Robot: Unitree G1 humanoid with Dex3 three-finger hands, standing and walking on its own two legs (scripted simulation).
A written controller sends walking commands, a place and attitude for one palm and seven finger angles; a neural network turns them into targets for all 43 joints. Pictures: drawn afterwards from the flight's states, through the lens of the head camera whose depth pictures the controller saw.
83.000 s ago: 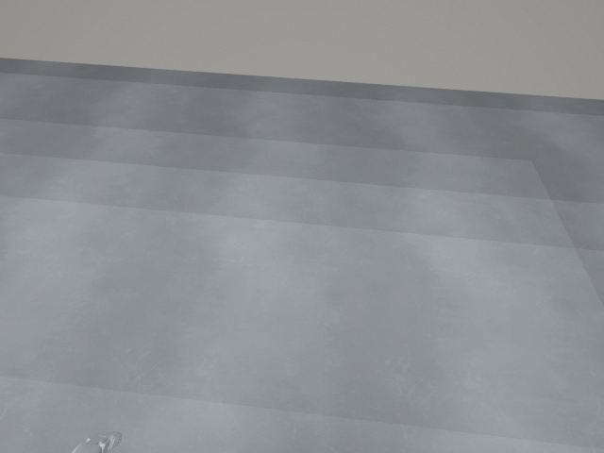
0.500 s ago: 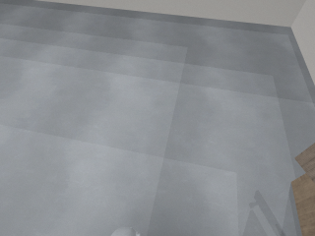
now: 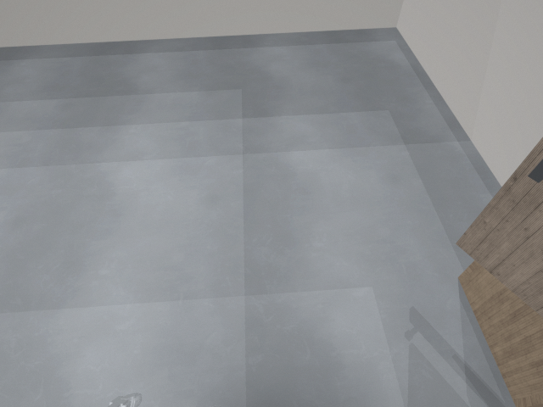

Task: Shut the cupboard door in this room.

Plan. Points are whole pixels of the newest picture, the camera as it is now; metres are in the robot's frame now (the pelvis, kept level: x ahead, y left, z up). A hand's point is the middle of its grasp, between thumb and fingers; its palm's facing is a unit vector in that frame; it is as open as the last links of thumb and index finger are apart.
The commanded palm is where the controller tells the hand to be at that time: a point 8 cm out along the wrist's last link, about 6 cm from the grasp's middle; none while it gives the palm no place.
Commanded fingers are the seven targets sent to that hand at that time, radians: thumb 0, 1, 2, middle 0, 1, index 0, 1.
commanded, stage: turn to face it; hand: left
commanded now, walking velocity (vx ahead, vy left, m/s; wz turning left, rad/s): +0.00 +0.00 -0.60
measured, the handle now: out of the picture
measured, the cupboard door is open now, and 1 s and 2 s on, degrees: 30 30 30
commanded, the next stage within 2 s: take the last steps up to it in 1.46 s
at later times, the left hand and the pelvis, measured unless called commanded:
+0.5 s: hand (164, 374) +0.18 +0.21 -0.14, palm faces -0.27 -0.94 -0.21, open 7.4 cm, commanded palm none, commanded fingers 0.00 0.90 0.90 -0.20 -0.30 -0.20 -0.30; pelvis +0.02 +0.03 +0.02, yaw -17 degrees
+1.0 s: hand (192, 359) +0.21 +0.17 -0.16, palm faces -0.52 -0.83 -0.21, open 7.4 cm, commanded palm none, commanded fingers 0.00 0.90 0.90 -0.20 -0.30 -0.20 -0.30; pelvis +0.03 +0.04 +0.01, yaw -34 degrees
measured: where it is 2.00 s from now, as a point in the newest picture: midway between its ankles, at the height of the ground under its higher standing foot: outside the picture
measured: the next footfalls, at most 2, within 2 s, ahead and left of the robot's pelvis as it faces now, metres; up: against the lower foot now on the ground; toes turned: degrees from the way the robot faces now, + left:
left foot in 0.28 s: +0.10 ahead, +0.15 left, +0.00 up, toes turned -6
right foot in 0.60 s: +0.01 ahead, -0.11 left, +0.00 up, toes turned -25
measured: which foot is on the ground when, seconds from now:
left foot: up 0.00-0.26, down 0.28-0.60, up 0.62-0.92, down 0.94-1.00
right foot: down 0.00-0.28, up 0.30-0.58, down 0.60-0.94, up 0.96-1.00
